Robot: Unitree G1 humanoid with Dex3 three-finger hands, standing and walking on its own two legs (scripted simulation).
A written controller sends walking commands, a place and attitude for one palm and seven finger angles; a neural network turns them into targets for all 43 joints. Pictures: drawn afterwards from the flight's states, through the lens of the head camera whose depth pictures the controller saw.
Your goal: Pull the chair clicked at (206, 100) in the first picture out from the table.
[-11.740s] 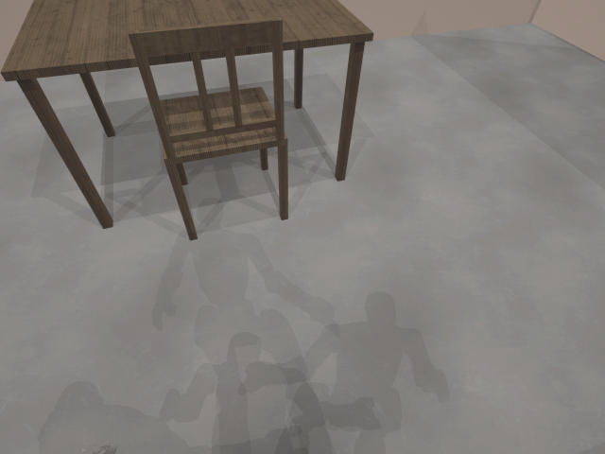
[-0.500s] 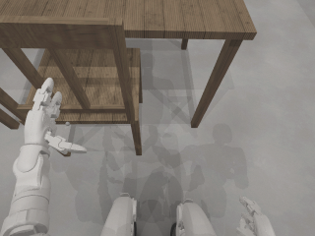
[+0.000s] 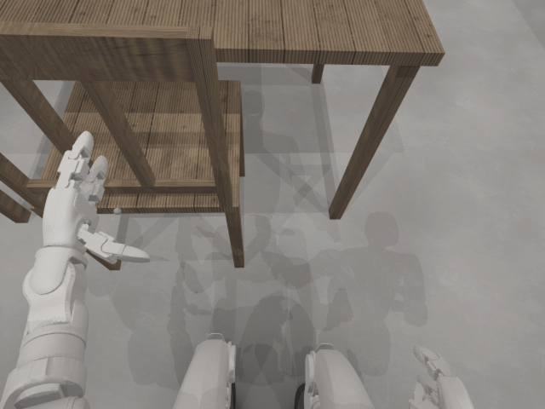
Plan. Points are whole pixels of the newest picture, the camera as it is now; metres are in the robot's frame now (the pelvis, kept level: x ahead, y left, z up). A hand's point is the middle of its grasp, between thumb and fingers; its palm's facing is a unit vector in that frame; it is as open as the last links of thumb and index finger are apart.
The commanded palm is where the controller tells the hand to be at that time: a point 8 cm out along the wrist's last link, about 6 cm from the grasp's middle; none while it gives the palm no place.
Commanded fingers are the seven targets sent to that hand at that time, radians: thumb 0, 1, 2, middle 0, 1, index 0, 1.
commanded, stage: aim the fingers beside a spindle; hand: left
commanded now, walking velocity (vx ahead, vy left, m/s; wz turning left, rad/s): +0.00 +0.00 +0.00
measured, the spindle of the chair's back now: (63, 140) +0.50 +0.36 +0.01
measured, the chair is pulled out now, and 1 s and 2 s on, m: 0.00 0.00 0.00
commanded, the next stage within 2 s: push the fingers through the gap in 0.16 s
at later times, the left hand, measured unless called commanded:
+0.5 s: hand (119, 203) +0.38 +0.24 +0.03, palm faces +0.08 -1.00 -0.03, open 16.9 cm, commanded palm +0.37 +0.28 +0.04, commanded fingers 0.00 -0.50 0.30 -0.06 -0.08 -0.06 -0.08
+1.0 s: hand (123, 172) +0.44 +0.24 +0.03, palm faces +0.08 -1.00 -0.03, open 16.9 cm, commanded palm +0.42 +0.28 +0.04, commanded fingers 0.00 -0.50 0.30 -0.06 -0.08 -0.06 -0.08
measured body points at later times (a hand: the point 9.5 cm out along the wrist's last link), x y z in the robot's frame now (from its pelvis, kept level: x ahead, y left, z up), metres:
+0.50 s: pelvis +0.00 +0.00 +0.00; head +0.12 +0.02 +0.43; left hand +0.37 +0.29 +0.04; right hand +0.15 -0.26 -0.11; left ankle +0.05 +0.12 -0.61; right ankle +0.03 -0.12 -0.61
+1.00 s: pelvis +0.00 +0.00 -0.01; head +0.13 +0.02 +0.42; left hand +0.43 +0.30 +0.04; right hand +0.09 -0.27 -0.12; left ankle +0.05 +0.12 -0.61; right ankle +0.03 -0.12 -0.61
